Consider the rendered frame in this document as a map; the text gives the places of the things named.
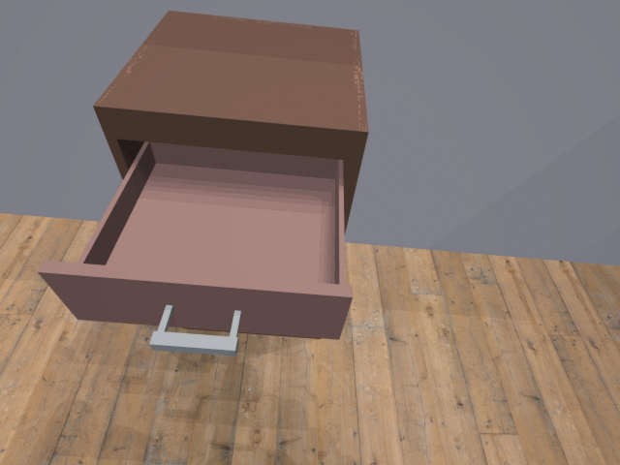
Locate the drawer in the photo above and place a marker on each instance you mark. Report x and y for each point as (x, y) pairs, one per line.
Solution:
(212, 230)

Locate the handle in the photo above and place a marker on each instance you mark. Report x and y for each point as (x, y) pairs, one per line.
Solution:
(162, 340)

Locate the cabinet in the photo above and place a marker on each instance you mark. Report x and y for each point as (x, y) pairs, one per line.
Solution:
(241, 84)

